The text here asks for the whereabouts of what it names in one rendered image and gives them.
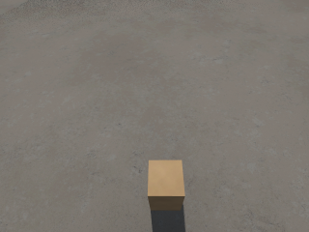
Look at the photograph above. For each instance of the carton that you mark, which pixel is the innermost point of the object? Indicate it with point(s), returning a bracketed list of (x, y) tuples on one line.
[(165, 184)]

